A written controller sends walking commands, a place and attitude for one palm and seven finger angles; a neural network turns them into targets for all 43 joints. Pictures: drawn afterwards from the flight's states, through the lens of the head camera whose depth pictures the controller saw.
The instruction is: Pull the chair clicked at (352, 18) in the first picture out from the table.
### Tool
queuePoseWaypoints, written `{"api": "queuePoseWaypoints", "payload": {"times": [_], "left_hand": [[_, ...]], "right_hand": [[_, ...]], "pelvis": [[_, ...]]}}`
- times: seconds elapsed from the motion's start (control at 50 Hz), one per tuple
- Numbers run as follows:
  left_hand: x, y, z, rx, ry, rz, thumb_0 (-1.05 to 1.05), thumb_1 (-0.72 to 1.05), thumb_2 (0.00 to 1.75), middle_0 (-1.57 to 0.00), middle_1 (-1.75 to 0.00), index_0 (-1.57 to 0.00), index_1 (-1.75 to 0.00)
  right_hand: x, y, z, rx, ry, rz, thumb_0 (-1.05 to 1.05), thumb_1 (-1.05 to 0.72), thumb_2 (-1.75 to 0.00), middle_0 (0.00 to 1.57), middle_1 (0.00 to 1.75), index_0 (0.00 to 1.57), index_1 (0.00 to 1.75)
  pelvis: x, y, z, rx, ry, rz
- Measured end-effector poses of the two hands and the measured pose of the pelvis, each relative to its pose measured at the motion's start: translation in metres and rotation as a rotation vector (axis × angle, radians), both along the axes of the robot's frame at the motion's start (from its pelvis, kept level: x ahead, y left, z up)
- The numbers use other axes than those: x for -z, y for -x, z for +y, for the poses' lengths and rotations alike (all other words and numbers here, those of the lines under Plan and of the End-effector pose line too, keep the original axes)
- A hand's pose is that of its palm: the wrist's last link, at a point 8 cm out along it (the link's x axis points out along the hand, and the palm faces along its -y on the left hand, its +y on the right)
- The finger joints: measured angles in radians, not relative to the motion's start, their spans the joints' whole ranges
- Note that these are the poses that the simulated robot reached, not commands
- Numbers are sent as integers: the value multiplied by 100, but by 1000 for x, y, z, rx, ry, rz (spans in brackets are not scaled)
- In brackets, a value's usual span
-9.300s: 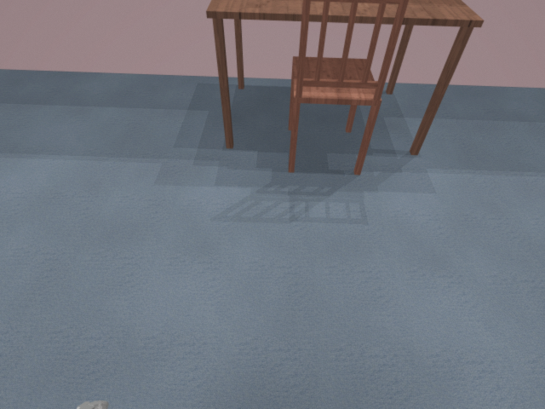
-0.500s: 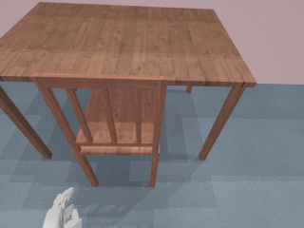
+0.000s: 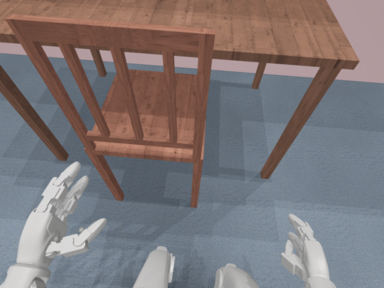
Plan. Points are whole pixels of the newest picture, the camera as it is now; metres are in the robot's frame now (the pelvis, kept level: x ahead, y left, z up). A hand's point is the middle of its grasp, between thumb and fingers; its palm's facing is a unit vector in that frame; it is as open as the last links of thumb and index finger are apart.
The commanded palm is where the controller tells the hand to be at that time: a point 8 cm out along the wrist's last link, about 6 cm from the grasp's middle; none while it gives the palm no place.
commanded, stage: raise the hand toward the chair's back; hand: left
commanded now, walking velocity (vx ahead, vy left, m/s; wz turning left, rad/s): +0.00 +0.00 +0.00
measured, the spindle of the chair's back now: (130, 101) +0.52 +0.22 +0.04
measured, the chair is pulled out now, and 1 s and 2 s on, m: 0.00 0.00 0.00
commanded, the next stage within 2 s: aim the fingers beside a spindle in 1.46 s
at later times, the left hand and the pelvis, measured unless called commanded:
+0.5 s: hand (75, 202) +0.25 +0.24 +0.06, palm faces +0.03 -1.00 -0.03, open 15.3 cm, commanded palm +0.22 +0.30 +0.07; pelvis +0.02 +0.05 +0.02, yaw -2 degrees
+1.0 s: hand (66, 188) +0.27 +0.26 +0.07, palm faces +0.03 -1.00 -0.05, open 16.9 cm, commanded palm +0.25 +0.32 +0.08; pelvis +0.02 +0.06 +0.03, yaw -2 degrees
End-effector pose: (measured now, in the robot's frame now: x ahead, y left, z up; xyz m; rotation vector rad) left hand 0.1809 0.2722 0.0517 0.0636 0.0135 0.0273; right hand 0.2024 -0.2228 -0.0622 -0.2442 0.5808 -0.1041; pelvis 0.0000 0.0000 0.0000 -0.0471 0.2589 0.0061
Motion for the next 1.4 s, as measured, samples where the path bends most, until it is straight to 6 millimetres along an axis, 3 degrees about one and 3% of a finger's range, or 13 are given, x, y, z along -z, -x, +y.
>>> {"api": "queuePoseWaypoints", "payload": {"times": [0.12, 0.26, 0.42, 0.6, 0.78, 1.12, 1.4], "left_hand": [[-2, -33, 6, -1, 31, 106, 1, 22, 61, -14, -19, -13, -19], [-8, -39, 11, -21, 22, 87, 0, 6, 54, -12, -16, -11, -17], [-4, -40, 19, -8, 31, 49, 0, -13, 46, -10, -13, -10, -14], [-14, -44, 30, -8, 31, 25, 0, -34, 37, -8, -10, -7, -11], [-18, -48, 39, -13, 21, 27, -1, -46, 31, -7, -8, -6, -9], [-23, -68, 38, 3, 21, 34, -1, -49, 30, -6, -8, -6, -8], [-22, -70, 25, -10, 17, 30, -1, -49, 30, -6, -8, -6, -8]], "right_hand": [[15, 31, 11, 87, -75, 124, 1, -91, -90, 21, 30, 21, 30], [12, 51, 5, 144, -38, 187, 1, -91, -90, 21, 30, 21, 30], [-2, 33, 8, 123, 39, 141, 1, -91, -90, 20, 30, 20, 30], [-20, 2, 42, 44, 18, 61, 1, -91, -90, 20, 30, 20, 30], [-23, 1, 64, -5, -4, 71, 1, -90, -90, 21, 30, 21, 30], [-21, 37, 35, 80, 32, 165, 1, -91, -90, 21, 30, 21, 30], [-19, 26, 26, 74, 17, 150, 1, -91, -90, 20, 30, 20, 30]], "pelvis": [[-12, -9, 8, 22, -15, 18], [-20, -18, 26, 39, -20, 35], [-17, -19, 43, 35, -4, 40], [-20, -19, 57, 25, 14, 29], [-22, -18, 63, 18, 22, 18], [-29, -21, 59, 27, 17, 11], [-28, -24, 48, 27, 8, 16]]}}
